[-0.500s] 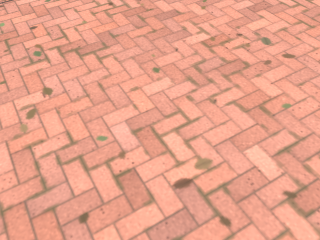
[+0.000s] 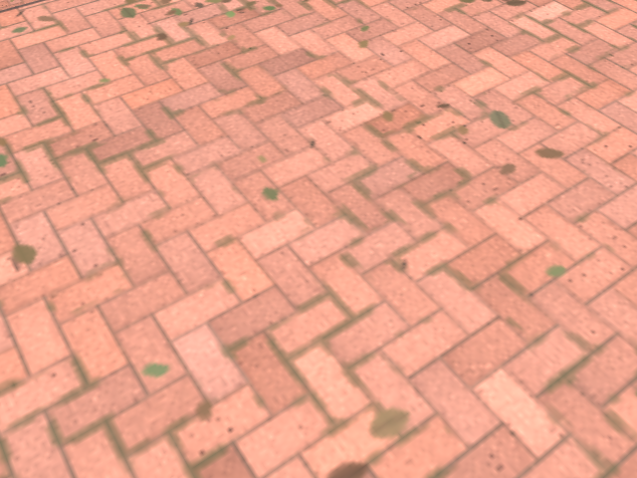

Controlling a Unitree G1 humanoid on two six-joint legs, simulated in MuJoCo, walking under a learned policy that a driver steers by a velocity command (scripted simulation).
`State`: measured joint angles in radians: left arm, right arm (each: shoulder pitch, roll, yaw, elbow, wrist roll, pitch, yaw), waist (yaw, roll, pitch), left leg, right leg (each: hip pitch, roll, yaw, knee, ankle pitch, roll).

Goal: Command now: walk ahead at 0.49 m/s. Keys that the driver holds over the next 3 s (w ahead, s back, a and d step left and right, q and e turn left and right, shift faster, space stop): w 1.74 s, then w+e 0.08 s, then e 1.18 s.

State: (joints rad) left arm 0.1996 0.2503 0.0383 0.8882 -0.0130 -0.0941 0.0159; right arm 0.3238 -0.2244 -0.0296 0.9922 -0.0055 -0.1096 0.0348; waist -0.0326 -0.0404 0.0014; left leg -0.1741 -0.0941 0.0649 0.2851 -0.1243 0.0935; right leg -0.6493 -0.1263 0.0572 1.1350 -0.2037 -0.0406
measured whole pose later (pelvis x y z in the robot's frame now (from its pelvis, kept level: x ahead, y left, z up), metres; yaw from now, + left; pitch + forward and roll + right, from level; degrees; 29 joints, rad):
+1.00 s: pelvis +0.54 -0.01 -0.01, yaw +1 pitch +2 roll +0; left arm 0.31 0.25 0.05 0.97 -0.02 -0.10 0.00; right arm 0.16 -0.24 -0.05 0.90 0.00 -0.10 0.04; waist 0.01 -0.02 0.03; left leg -0.36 -0.03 0.06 0.48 -0.15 0.07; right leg -0.39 -0.04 0.03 1.18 -0.37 -0.05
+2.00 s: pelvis +1.08 -0.03 -0.02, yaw -4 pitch +2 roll -2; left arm 0.40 0.24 0.06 0.99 -0.01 -0.05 0.02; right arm -0.03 -0.23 -0.05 0.85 -0.01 -0.11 0.01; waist 0.08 0.02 0.03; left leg -0.49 0.03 -0.01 0.47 0.04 0.03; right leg -0.06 0.03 0.04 0.50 -0.43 -0.01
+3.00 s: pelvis +1.17 -0.04 -0.01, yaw -39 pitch +2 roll +0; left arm 0.15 0.33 0.09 0.66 -0.02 0.04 0.03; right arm 0.12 -0.29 -0.08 0.85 -0.02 -0.02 -0.01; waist 0.00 -0.05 0.03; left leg -0.28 -0.01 -0.02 0.48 -0.24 0.01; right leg -0.47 0.12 0.15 0.91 -0.49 0.01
